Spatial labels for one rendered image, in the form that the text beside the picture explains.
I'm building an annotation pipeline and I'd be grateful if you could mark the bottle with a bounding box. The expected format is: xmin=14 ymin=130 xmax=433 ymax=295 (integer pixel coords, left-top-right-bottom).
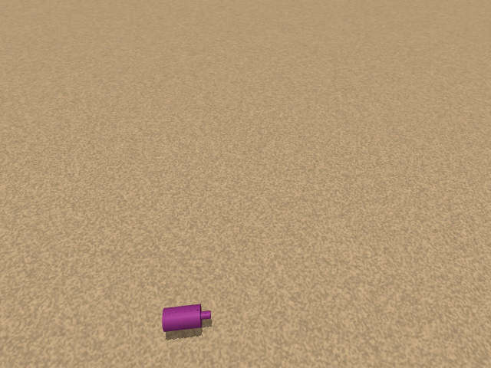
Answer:
xmin=162 ymin=304 xmax=211 ymax=332

